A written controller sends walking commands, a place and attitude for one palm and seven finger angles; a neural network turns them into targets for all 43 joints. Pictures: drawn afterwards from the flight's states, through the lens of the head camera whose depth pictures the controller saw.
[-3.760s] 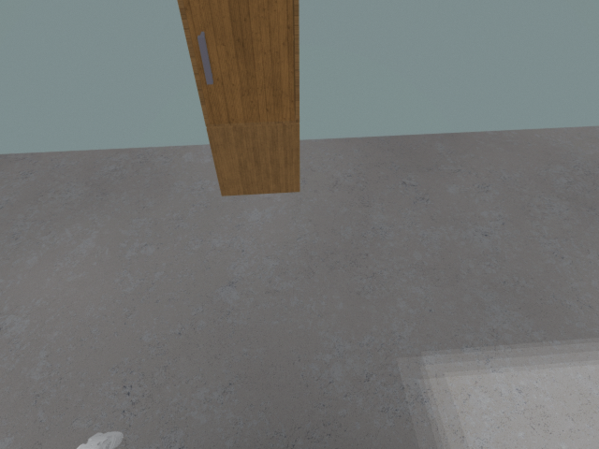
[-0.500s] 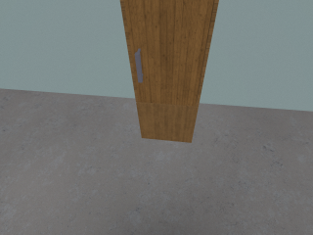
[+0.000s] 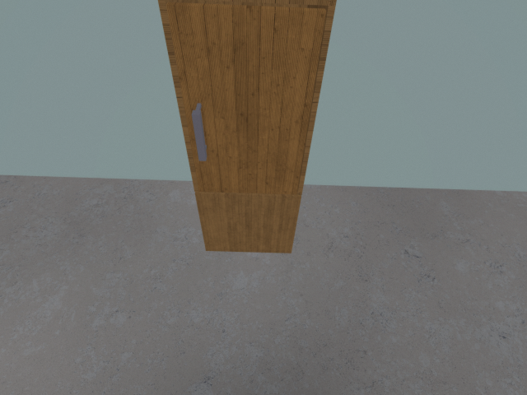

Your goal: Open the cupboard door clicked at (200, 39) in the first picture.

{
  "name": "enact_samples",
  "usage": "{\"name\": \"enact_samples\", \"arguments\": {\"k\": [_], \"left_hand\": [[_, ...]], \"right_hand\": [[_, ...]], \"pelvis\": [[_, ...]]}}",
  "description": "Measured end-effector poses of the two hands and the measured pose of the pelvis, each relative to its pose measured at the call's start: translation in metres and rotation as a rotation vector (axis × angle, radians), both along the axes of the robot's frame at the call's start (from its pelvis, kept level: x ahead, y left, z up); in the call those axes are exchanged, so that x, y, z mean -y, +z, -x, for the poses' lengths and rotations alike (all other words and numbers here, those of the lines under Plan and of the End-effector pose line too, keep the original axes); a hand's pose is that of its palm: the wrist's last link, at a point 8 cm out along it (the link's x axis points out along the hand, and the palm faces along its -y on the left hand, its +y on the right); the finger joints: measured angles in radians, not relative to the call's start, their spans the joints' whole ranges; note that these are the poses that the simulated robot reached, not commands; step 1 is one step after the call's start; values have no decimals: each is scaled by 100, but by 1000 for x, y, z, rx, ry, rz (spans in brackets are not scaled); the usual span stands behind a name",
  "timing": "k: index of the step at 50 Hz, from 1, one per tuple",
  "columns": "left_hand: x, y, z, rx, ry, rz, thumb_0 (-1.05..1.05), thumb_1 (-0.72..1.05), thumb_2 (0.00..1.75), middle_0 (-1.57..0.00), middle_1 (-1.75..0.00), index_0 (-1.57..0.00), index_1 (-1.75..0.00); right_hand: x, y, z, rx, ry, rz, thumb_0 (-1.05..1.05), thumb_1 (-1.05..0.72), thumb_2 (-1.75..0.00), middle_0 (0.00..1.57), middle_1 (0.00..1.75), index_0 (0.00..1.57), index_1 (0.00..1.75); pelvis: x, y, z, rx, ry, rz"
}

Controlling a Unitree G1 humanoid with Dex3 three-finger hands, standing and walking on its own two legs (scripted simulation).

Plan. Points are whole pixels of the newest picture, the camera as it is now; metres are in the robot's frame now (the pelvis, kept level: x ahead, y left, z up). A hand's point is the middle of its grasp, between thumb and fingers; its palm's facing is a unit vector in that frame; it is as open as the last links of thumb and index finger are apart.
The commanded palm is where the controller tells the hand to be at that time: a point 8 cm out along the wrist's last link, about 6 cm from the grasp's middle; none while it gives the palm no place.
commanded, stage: take the last steps up to it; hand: left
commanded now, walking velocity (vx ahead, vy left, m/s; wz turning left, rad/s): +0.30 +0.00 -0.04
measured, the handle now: (200, 132) +0.79 +0.21 -0.08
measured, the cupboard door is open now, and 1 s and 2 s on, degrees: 0 0 0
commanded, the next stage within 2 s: come to a stop and stand still in 0.56 s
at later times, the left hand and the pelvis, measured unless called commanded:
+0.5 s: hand out of the picture +0.09 +0.16 -0.20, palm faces +0.10 -0.99 -0.14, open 7.3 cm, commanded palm none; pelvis +0.15 +0.00 -0.02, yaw +0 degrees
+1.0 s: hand (185, 315) +0.30 +0.17 -0.18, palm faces +0.01 -0.97 -0.25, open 7.3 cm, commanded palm none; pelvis +0.24 -0.01 -0.01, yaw +0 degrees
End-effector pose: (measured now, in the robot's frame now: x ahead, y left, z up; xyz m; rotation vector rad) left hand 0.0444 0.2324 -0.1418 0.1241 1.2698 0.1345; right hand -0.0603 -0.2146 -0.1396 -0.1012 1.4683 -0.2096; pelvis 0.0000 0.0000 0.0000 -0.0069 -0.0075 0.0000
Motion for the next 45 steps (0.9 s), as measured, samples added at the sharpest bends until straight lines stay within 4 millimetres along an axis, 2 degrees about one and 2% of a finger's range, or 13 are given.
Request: {"name": "enact_samples", "arguments": {"k": [6,8,10,13,19,24,27,30,32,38,42,45], "left_hand": [[24,-4,-55,26,-64,-24,1,91,90,-20,-29,-20,-30],[32,-8,-68,57,-56,-32,1,91,90,-20,-29,-20,-30],[38,-7,-71,69,-26,-31,0,92,90,-20,-29,-20,-30],[36,-2,-65,43,17,-50,-1,94,90,-20,-30,-21,-30],[36,-5,-45,-101,43,-17,0,93,90,-20,-30,-20,-30],[28,-21,-41,-195,91,36,0,92,90,-20,-30,-20,-30],[18,-34,-51,-240,98,56,0,91,90,-20,-30,-20,-30],[9,-30,-79,-230,77,50,1,91,90,-20,-30,-20,-30],[3,-24,-106,-193,63,41,1,91,90,-20,-29,-20,-30],[-1,-10,-185,-70,31,-3,1,92,90,-20,-29,-20,-30],[1,-8,-221,-34,9,-47,1,93,90,-20,-29,-20,-30],[7,-7,-239,-23,-13,-76,1,93,90,-20,-29,-20,-30]], "right_hand": [[8,-16,6,-92,-68,-53,1,-90,-90,20,29,20,30],[14,-25,-1,-120,-64,-70,1,-90,-90,20,29,20,30],[22,-27,-20,-125,-41,-73,1,-90,-90,20,29,20,30],[35,-23,-69,-56,-7,-55,1,-90,-90,20,29,20,30],[44,-9,-187,164,54,-5,1,-91,-90,20,29,20,30],[34,1,-272,284,130,40,1,-92,-90,20,29,20,30],[23,-1,-305,331,154,67,1,-92,-90,20,29,20,30],[11,2,-314,323,141,63,1,-91,-90,20,29,20,30],[4,3,-311,294,120,54,0,-92,-90,20,29,20,30],[4,-1,-297,171,79,38,0,-94,-90,20,29,20,30],[2,-14,-291,96,48,-8,0,-93,-90,20,29,20,30],[4,-27,-291,64,13,-46,1,-92,-90,20,29,20,30]], "pelvis": [[22,-12,-32,0,-25,-19],[29,-20,-43,5,-18,-15],[32,-19,-52,13,-8,-2],[34,-12,-68,13,-3,3],[27,-5,-104,6,3,8],[9,-13,-140,14,7,26],[-3,-22,-160,20,-3,19],[-9,-18,-176,20,-13,10],[-11,-12,-186,16,-13,4],[-9,-4,-215,8,-7,-13],[1,-8,-231,19,-8,-35],[10,-14,-240,21,-18,-43]]}}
